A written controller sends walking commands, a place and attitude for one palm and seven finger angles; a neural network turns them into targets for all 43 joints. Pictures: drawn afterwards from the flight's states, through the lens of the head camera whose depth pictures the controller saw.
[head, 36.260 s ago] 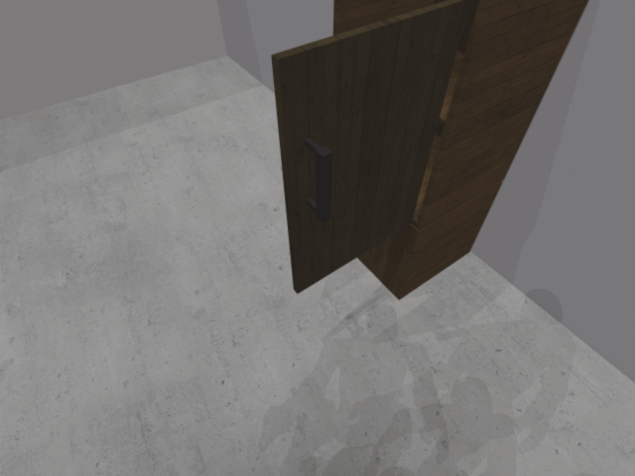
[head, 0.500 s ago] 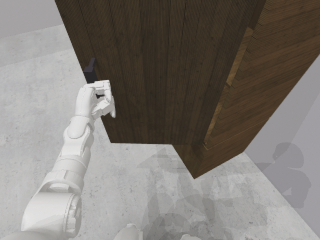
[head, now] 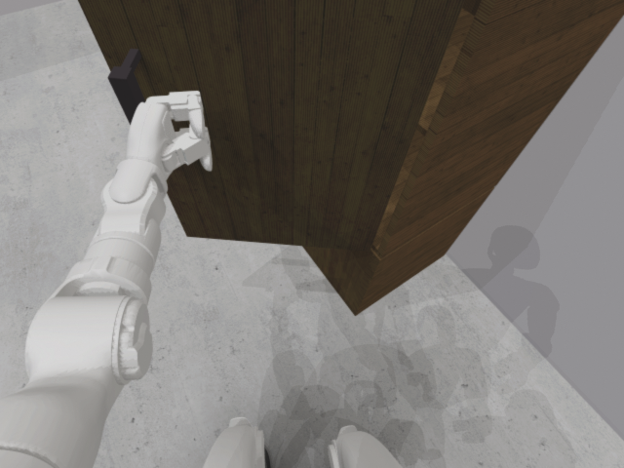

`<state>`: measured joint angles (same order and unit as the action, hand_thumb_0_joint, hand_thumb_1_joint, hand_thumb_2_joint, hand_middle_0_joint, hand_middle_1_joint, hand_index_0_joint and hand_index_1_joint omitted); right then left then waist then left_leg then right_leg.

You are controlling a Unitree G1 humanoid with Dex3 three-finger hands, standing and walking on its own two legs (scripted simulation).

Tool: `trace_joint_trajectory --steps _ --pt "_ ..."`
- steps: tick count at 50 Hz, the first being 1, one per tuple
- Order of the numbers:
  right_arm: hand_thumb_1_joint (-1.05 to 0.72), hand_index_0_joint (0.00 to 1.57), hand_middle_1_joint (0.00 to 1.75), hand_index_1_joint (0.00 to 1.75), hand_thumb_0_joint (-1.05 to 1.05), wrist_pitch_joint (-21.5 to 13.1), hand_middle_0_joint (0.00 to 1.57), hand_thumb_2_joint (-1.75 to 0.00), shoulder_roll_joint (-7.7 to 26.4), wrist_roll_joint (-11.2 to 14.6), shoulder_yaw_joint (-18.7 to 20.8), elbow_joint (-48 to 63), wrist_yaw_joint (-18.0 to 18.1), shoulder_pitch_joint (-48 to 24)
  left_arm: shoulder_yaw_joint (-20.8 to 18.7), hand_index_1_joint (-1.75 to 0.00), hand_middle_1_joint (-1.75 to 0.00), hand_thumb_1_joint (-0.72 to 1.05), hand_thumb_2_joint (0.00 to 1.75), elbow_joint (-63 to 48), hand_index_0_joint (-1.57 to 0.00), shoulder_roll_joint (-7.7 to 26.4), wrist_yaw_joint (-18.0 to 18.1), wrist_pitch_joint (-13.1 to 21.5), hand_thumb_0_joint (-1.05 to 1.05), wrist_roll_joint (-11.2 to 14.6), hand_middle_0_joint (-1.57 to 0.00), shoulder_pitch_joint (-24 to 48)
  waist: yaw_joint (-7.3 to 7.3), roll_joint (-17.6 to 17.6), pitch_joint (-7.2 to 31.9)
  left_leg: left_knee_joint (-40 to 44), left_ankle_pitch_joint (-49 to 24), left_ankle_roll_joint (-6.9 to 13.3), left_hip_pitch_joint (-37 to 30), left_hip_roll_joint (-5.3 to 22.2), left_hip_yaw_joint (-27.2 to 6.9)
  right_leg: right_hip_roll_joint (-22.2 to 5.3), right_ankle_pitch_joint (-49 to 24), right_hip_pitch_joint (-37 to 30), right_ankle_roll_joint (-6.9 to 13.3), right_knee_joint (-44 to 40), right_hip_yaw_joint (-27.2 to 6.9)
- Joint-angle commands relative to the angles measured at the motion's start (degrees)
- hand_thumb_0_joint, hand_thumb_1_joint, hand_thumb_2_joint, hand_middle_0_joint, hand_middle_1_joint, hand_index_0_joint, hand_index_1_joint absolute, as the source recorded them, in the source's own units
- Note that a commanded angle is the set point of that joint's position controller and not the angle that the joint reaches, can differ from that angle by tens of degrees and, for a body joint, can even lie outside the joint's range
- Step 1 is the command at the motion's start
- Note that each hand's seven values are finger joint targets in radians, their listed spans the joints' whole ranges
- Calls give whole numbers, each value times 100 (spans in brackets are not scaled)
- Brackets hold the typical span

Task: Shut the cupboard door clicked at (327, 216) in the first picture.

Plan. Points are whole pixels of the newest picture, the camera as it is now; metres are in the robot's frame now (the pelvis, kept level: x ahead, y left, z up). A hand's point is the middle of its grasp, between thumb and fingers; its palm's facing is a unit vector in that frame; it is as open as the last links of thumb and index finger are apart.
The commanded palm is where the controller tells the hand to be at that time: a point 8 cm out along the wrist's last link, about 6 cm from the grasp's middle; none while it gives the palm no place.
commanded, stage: push the door shut along its arc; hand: left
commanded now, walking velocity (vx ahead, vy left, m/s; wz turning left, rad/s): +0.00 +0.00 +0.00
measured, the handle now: (147, 115) +0.56 +0.17 +0.10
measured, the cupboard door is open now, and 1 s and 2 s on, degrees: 52 36 32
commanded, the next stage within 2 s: pull the fist back off the door in 0.88 s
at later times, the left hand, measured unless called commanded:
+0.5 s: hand (223, 112) +0.55 +0.07 +0.11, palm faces -0.28 -0.96 -0.02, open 3.1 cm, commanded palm +0.56 +0.11 +0.10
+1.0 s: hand (246, 90) +0.59 +0.04 +0.11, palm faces -0.37 -0.93 -0.01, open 3.4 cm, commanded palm +0.61 +0.06 +0.10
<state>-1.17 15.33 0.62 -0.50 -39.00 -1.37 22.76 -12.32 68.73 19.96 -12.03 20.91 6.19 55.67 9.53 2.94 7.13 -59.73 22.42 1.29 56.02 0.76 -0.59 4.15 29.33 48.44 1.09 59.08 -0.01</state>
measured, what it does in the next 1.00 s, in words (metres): stands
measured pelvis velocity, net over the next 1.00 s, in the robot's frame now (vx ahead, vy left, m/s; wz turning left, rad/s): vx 0.00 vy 0.00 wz -0.02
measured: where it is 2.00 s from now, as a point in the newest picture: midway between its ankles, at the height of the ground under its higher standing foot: outside the picture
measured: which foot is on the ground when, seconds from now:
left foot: down 0.00-1.00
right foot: down 0.00-1.00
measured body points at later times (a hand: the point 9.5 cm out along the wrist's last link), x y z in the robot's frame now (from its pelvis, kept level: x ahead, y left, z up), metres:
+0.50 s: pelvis +0.00 -0.01 -0.02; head +0.14 +0.00 +0.41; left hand +0.56 +0.13 +0.11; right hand -0.02 -0.28 -0.13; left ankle +0.06 +0.10 -0.66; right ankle -0.01 -0.11 -0.66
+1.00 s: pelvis +0.00 +0.00 -0.04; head +0.18 +0.01 +0.38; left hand +0.61 +0.09 +0.11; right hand -0.06 -0.26 -0.14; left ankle +0.06 +0.10 -0.66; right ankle -0.01 -0.11 -0.66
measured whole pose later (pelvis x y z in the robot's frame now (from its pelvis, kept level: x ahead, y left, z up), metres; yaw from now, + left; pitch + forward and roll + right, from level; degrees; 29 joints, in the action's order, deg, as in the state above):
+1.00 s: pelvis +0.00 +0.00 -0.04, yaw -1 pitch +29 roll -5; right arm -4.0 15.1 -2.1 -2.1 -41.2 -0.8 23.8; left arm -11.5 80.2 30.9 -18.9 9.5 0.7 84.3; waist 16.5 4.5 6.6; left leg -70.1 25.5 0.8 73.8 1.8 -3.1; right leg 5.7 32.3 65.0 1.8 67.9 2.6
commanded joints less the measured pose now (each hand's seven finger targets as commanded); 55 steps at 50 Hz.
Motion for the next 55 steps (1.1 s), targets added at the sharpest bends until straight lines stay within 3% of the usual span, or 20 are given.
trace_joint_trajectory --steps 1,5,12,13,16,17,19,21,24,25,27,28,30,34,48,49,50,52,54,55 --pt "-90 20 30 30 0 -135 20 -90 1002 -13 376 396 32 742 -228 -150 -150 90 90 -1115 -130 1084 -145 299 0 50 -130 3109 201 171 2569 406 -1374 102 -2739 65 -409 -58 -1722 207 41 -875 -6" --pt "-90 20 30 30 0 -84 20 -90 1035 -11 353 405 12 850 -312 -150 -150 90 90 -832 -130 1250 -190 193 0 -21 -130 3214 277 150 2448 319 -1379 118 -2513 73 -408 -50 -1735 320 33 -837 -17" --pt "-90 20 30 30 0 -59 20 -90 1080 -40 338 394 32 1015 -445 -150 -150 90 90 -798 -130 1605 -312 101 0 -91 -130 3931 451 265 2707 57 -1470 183 -2301 50 -388 -32 -1880 363 28 -707 -73" --pt "-90 20 30 30 0 -60 20 -90 1059 -33 335 386 26 992 -306 -150 -150 90 90 -858 -130 1476 -359 90 0 -102 -130 4023 491 298 2815 23 -1545 189 -2332 48 -377 -35 -1983 365 12 -706 -93" --pt "-90 20 30 30 0 -48 20 -90 1070 -42 331 362 32 1036 -381 -150 -150 90 90 -745 -130 1614 -474 -19 0 -98 -130 4052 480 299 2871 -65 -1619 191 -2207 45 -356 -22 -2121 258 15 -669 -103" --pt "-90 20 30 30 0 -63 20 -90 1054 -40 324 357 41 1063 -196 -150 -150 90 90 -861 -130 1422 -527 -16 0 -65 -130 4250 548 441 2960 -113 -1738 216 -2308 18 -357 -21 -2194 357 16 -630 -98" --pt "-90 20 30 30 0 -51 20 -90 1096 -34 328 288 56 1067 -312 -150 -150 90 90 -625 -130 1602 -570 -124 0 -94 -130 4260 593 316 2847 -180 -1632 215 -2188 49 -359 -11 -2115 441 11 -655 -102" --pt "-90 20 30 30 0 -74 20 -90 1089 -45 314 264 62 1068 -156 -150 -150 90 90 -609 -130 1482 -620 -196 0 -105 -130 4498 673 357 2786 -209 -1502 229 -2057 49 -364 -9 -1991 526 3 -655 -101" --pt "-90 20 30 30 0 -110 20 -90 1106 -67 311 215 77 1115 -220 -150 -150 90 90 -630 -130 1636 -700 -245 0 -103 -130 4684 661 539 3015 -307 -1755 236 -2160 43 -376 7 -2166 542 19 -567 -103" --pt "-90 20 30 30 0 -123 20 -90 1105 -73 306 198 77 1120 -125 -150 -150 90 90 -604 -130 1514 -729 -277 0 -105 -130 4761 701 560 2994 -335 -1745 235 -2157 46 -390 8 -2126 638 23 -541 -73" --pt "-90 20 30 30 0 -151 20 -90 1112 -86 285 135 101 1175 -170 -150 -150 90 90 -422 -130 1564 -756 -357 0 -80 -130 4895 805 410 2882 -416 -1744 284 -1985 38 -359 24 -2192 650 -2 -532 -80" --pt "-90 20 30 30 0 -169 20 -90 1130 -88 279 114 106 1158 -176 -150 -150 90 90 -468 -130 1664 -779 -357 0 -121 -130 5054 784 530 2966 -448 -1731 265 -1961 51 -372 13 -2145 693 -2 -488 -92" --pt "-90 20 30 30 0 -191 20 -90 1143 -94 272 80 116 1178 -180 -150 -150 90 90 -316 -130 1711 -786 -441 0 -170 -130 5144 857 526 2880 -512 -1609 269 -1846 80 -384 19 -1975 854 1 -463 -63" --pt "-90 20 30 30 0 -248 20 -90 1135 -155 298 4 104 1240 -18 -150 -150 90 90 -415 -130 1506 -801 -485 0 -245 -130 5425 882 931 3179 -588 -1943 243 -2300 88 -475 64 -1912 1228 54 -353 31" --pt "-90 20 30 30 0 -365 20 -90 1169 -273 281 -193 142 1508 -24 -150 -150 90 90 -244 -130 1604 -798 -758 0 -451 -130 6384 1183 958 3386 -836 -2028 278 -2234 128 -562 121 -1738 1745 54 -145 158" --pt "-90 20 30 30 0 -348 20 -90 1153 -297 262 -206 142 1507 10 -150 -150 90 90 -26 -130 1550 -791 -820 0 -492 -130 6312 1183 1039 3247 -805 -2000 258 -2206 121 -581 134 -1661 1808 81 -151 209" --pt "-90 20 30 30 0 -361 20 -90 954 -328 180 27 44 1787 -1002 -150 -150 90 90 -222 -130 1532 365 -950 0 -78 -130 6335 942 1145 3347 -668 -1785 168 -2019 234 -678 67 -1549 1622 70 -230 171" --pt "-90 20 30 30 0 -349 20 -90 956 -495 218 17 -172 1890 -1072 -150 -150 90 90 90 -130 1263 1473 -1007 0 -330 -130 5869 976 811 3355 -597 -1802 135 -1867 230 -747 66 -1498 1630 -10 -151 218" --pt "-90 20 30 30 0 -280 20 -90 912 -662 275 103 -388 1922 -1008 -150 -150 90 90 -280 -130 946 2421 -842 0 -745 -130 5749 896 973 3414 -583 -1827 87 -1912 207 -672 40 -1519 1651 -42 -154 249" --pt "-90 20 30 30 0 -260 20 -90 910 -760 299 96 -487 1960 -987 -150 -150 90 90 -595 -130 1016 2856 -663 0 -1099 -130 5787 856 1098 3621 -635 -2032 63 -2022 214 -660 34 -1650 1661 -41 -80 250"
